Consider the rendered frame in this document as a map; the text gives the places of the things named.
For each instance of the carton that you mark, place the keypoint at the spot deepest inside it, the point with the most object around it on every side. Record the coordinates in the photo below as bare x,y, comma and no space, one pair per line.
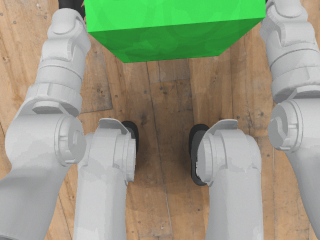
155,30

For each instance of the right robot forearm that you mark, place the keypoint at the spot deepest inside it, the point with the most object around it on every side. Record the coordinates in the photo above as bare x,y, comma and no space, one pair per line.
292,51

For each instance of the right robot shin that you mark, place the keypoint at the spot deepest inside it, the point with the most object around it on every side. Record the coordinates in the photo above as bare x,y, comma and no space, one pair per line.
232,124

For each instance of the robot left upper arm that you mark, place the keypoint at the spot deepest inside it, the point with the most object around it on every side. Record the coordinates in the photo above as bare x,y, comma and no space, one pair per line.
41,149

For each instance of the left robot forearm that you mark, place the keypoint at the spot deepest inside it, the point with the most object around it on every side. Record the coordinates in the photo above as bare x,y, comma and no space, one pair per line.
61,68

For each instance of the left robot thigh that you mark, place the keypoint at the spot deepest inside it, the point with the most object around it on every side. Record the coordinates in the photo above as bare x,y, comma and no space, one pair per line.
102,186

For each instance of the robot right upper arm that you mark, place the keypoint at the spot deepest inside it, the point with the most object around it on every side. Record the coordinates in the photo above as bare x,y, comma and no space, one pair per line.
294,128

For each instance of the left robot hand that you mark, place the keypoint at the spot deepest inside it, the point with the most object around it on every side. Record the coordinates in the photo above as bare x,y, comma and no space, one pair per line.
73,4

